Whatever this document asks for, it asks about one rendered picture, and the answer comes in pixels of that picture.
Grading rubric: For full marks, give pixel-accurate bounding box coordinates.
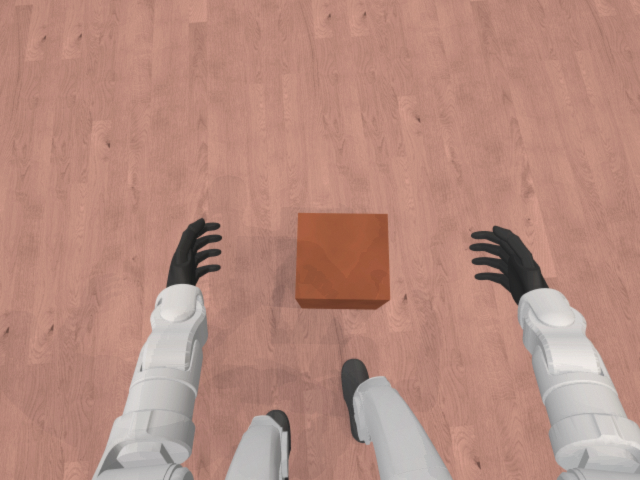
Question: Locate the carton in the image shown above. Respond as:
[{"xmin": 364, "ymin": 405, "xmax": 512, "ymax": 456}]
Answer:
[{"xmin": 295, "ymin": 213, "xmax": 390, "ymax": 310}]

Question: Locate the robot left thigh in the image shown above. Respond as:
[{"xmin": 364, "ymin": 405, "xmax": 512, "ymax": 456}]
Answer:
[{"xmin": 225, "ymin": 425, "xmax": 289, "ymax": 480}]

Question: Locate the robot thigh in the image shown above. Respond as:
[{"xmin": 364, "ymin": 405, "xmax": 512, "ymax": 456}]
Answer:
[
  {"xmin": 225, "ymin": 425, "xmax": 289, "ymax": 480},
  {"xmin": 353, "ymin": 385, "xmax": 453, "ymax": 480}
]

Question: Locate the left robot hand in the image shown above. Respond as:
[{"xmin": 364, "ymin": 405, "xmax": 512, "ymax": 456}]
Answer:
[{"xmin": 166, "ymin": 218, "xmax": 222, "ymax": 288}]

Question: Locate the right robot hand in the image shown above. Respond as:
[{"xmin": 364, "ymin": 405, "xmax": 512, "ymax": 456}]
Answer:
[{"xmin": 469, "ymin": 226, "xmax": 549, "ymax": 305}]

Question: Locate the robot right thigh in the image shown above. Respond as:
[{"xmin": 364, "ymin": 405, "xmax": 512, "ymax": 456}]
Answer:
[{"xmin": 353, "ymin": 385, "xmax": 453, "ymax": 480}]

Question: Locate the right robot forearm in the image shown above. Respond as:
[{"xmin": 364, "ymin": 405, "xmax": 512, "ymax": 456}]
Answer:
[{"xmin": 518, "ymin": 288, "xmax": 640, "ymax": 474}]

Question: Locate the left robot forearm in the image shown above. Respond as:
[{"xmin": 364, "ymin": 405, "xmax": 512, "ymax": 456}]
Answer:
[{"xmin": 92, "ymin": 284, "xmax": 208, "ymax": 480}]

